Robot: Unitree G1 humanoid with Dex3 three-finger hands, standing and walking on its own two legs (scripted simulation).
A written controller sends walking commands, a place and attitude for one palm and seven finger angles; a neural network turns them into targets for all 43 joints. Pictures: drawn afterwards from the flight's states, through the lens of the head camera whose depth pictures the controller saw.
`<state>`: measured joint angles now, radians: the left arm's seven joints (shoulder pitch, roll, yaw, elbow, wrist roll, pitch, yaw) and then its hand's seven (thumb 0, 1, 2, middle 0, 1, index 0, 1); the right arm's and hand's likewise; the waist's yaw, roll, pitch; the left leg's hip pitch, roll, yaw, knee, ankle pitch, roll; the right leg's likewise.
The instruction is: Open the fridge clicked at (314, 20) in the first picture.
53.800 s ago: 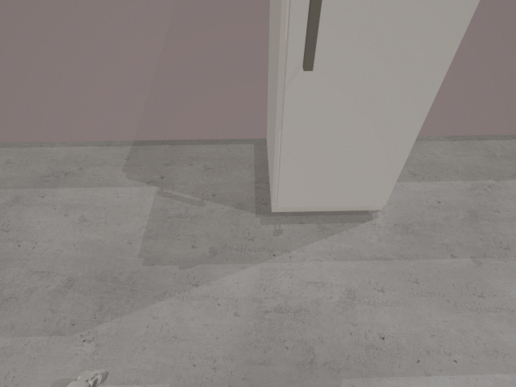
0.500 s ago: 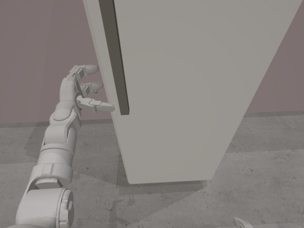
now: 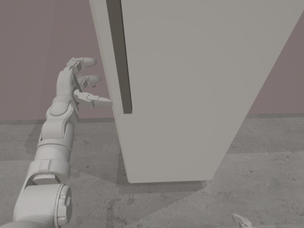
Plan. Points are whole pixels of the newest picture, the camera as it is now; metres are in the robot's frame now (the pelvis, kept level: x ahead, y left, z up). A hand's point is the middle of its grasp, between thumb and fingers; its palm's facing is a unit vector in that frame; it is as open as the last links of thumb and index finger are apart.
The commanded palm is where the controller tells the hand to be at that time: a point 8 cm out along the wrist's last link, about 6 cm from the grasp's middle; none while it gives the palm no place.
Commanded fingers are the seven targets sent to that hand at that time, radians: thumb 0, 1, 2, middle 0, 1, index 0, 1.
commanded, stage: feel for the door with the fingertips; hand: left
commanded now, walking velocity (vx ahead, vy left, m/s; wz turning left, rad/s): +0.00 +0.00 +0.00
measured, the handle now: (120, 44) +0.50 +0.10 +0.26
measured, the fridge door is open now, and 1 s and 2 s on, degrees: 0 0 0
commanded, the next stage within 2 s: slide the fingers in behind the handle in 0.90 s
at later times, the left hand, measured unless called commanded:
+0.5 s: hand (114, 83) +0.44 +0.12 +0.18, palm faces +0.08 -1.00 +0.04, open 14.0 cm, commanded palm +0.41 +0.18 +0.18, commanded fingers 0.00 -0.50 0.30 -0.30 -1.20 -0.30 -1.20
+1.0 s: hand (110, 80) +0.46 +0.14 +0.17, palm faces +0.10 -0.99 +0.03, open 13.8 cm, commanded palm +0.43 +0.18 +0.18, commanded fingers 0.00 -0.50 0.30 -0.30 -1.20 -0.30 -1.20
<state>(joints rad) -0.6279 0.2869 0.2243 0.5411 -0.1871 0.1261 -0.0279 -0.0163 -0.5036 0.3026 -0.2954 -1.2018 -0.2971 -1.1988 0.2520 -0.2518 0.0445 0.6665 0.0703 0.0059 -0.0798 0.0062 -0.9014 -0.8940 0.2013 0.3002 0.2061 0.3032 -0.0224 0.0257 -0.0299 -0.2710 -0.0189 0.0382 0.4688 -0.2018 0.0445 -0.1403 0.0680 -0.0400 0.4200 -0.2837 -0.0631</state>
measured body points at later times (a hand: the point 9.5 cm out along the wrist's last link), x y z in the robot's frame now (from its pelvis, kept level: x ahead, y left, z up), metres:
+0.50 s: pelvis +0.00 +0.01 +0.00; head +0.00 +0.00 +0.45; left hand +0.43 +0.18 +0.18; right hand +0.11 -0.24 -0.11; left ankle +0.03 +0.09 -0.74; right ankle -0.04 -0.08 -0.74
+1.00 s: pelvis +0.00 +0.00 +0.00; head +0.02 -0.01 +0.45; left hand +0.44 +0.19 +0.18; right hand +0.10 -0.26 -0.12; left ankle +0.03 +0.09 -0.74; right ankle -0.04 -0.08 -0.74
